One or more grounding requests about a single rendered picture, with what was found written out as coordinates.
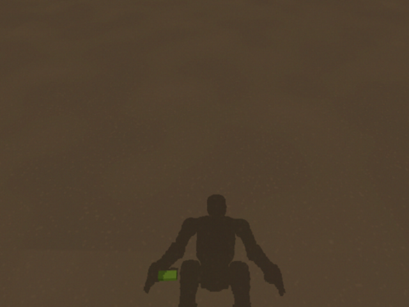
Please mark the small box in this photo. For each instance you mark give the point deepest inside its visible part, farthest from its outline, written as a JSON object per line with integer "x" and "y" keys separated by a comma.
{"x": 167, "y": 275}

